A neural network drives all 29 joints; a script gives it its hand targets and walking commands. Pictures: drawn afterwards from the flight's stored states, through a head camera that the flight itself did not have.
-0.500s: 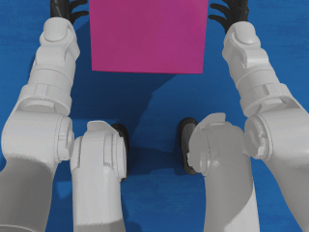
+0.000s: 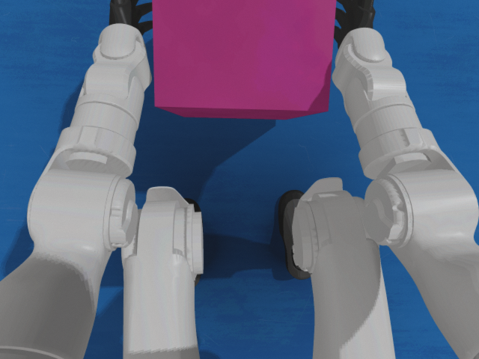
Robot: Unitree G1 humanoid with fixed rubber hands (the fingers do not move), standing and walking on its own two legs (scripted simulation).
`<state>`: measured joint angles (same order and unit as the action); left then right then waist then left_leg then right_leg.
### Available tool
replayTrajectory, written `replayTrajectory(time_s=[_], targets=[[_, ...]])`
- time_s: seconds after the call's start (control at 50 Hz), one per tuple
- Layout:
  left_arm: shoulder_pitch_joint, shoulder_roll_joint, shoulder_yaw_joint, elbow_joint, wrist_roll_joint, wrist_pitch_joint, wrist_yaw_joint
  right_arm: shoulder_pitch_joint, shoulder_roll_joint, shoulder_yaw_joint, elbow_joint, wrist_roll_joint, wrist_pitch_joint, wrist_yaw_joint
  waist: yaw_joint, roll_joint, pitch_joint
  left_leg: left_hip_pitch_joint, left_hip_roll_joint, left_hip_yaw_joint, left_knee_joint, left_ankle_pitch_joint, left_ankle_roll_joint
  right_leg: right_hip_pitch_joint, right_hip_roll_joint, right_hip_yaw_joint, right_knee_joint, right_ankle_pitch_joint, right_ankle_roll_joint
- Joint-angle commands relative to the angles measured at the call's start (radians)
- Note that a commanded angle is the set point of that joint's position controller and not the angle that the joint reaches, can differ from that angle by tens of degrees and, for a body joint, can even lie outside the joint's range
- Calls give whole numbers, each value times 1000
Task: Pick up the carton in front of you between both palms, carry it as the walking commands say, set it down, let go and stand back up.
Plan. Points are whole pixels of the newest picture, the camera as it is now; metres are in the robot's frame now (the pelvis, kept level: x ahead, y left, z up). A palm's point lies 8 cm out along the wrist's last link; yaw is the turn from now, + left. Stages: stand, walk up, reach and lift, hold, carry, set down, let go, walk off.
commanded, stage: reach and lift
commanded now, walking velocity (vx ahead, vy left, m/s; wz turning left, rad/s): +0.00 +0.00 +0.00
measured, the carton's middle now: (239, 50) +0.52 +0.00 -0.22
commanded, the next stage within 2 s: none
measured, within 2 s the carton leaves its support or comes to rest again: neither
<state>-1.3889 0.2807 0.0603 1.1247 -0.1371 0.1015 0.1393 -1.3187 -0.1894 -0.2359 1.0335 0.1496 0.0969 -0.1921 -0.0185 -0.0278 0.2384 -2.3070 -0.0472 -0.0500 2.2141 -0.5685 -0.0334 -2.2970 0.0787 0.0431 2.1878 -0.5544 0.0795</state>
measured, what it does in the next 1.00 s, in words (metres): rises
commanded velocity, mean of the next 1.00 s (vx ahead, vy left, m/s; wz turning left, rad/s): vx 0.00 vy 0.00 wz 0.00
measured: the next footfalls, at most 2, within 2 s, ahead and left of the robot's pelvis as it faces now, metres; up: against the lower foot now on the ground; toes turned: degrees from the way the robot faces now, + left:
none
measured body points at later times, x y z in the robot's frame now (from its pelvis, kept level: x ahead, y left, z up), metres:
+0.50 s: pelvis +0.00 +0.00 +0.11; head +0.25 +0.02 +0.48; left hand +0.50 +0.16 +0.04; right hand +0.50 -0.14 +0.05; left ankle +0.11 +0.13 -0.33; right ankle +0.12 -0.13 -0.33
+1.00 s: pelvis +0.04 -0.01 +0.24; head +0.21 +0.01 +0.66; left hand +0.46 +0.16 +0.19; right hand +0.47 -0.14 +0.20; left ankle +0.11 +0.13 -0.33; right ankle +0.12 -0.13 -0.33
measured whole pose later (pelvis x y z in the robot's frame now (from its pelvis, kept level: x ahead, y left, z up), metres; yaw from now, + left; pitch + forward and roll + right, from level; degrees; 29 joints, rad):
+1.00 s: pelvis +0.04 -0.01 +0.24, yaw +3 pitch +34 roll +0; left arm -0.69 -0.05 0.36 0.66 0.18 0.32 0.04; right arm -0.67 0.10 -0.41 0.62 -0.16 0.31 -0.08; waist -0.01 -0.01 -0.25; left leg -1.50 -0.10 -0.11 1.40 -0.49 -0.05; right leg -1.50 0.11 0.11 1.40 -0.49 0.05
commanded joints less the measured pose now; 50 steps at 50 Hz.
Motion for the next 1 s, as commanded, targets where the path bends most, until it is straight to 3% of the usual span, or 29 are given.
replayTrajectory(time_s=[0.0,0.06,0.12,0.22,0.28,0.44,0.72,0.98], targets=[[-532,-1086,-281,-362,-49,4,-258,-582,1064,374,-312,45,21,284,11,68,-1492,764,-94,127,-183,471,14,675,88,-159,-140,452,-27],[-465,-1157,-307,-452,-25,51,-252,-553,1107,427,-425,38,64,283,11,78,-1616,838,-107,139,-218,460,11,704,98,-169,-177,427,-22],[-405,-1210,-308,-496,12,104,-258,-514,1126,444,-480,6,109,291,8,74,-1599,828,-117,141,-279,364,14,702,100,-171,-240,336,-30],[-324,-1244,-191,-366,120,174,-288,-416,1149,311,-329,-117,177,322,-12,86,-1276,661,-116,136,-414,119,17,575,92,-161,-361,126,-52],[-317,-1247,-111,-313,182,191,-302,-399,1165,229,-266,-185,197,340,-11,85,-1220,654,-121,134,-478,73,22,570,96,-152,-424,79,-56],[-249,-1262,-22,-267,250,208,-326,-346,1206,186,-236,-243,218,365,8,51,-1291,779,-125,126,-608,108,28,671,103,-144,-567,85,-50],[-73,-1367,-217,-438,170,224,-339,-137,1319,387,-366,-167,236,372,13,45,-1381,1052,-127,110,-786,261,4,996,104,-109,-758,236,-38],[168,-1390,-240,-436,189,202,-336,117,1338,409,-351,-193,216,365,13,37,-1162,1287,-117,53,-1027,284,13,1252,90,-44,-1007,264,-50]])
